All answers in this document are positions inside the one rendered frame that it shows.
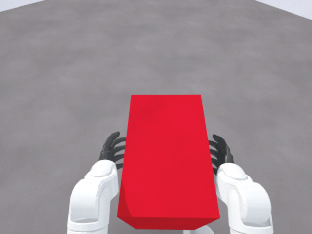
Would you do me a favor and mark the robot left hand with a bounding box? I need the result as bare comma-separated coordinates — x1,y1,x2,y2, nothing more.
98,131,126,170

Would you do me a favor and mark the left robot forearm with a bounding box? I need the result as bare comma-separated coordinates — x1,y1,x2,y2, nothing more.
67,160,119,234

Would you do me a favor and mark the right robot forearm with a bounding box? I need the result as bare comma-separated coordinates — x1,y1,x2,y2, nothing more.
216,163,274,234

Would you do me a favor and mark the carton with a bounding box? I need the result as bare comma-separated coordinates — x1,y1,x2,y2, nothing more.
117,95,220,230

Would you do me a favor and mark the robot right hand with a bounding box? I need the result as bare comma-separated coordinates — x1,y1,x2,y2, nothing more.
208,134,235,175

